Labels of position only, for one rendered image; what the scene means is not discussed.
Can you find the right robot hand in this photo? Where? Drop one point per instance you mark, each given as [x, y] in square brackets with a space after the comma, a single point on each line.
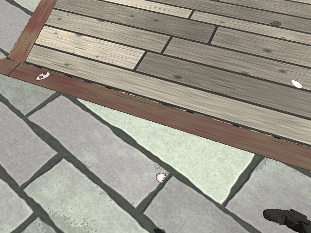
[291, 218]

